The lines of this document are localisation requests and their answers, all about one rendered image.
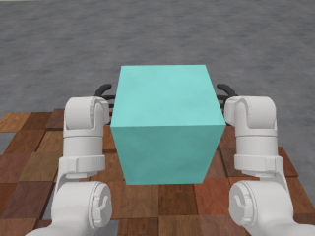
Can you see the left robot forearm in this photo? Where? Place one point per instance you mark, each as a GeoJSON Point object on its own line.
{"type": "Point", "coordinates": [84, 120]}

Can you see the left robot hand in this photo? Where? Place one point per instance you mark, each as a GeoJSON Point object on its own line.
{"type": "Point", "coordinates": [99, 93]}

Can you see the right robot upper arm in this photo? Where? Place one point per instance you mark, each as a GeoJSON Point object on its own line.
{"type": "Point", "coordinates": [264, 208]}

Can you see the right robot forearm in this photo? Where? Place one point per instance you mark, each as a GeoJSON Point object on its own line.
{"type": "Point", "coordinates": [255, 121]}

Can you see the left robot upper arm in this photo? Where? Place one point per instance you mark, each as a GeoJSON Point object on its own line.
{"type": "Point", "coordinates": [79, 209]}

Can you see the carton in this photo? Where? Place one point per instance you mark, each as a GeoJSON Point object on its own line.
{"type": "Point", "coordinates": [166, 124]}

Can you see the right robot hand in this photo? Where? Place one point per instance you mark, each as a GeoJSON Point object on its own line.
{"type": "Point", "coordinates": [224, 98]}

